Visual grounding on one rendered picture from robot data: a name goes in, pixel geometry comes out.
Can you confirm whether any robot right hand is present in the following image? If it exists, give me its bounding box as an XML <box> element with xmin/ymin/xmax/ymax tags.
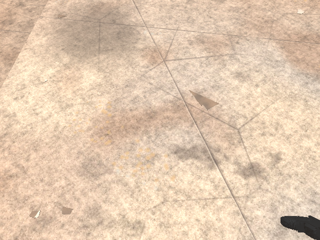
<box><xmin>280</xmin><ymin>215</ymin><xmax>320</xmax><ymax>240</ymax></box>

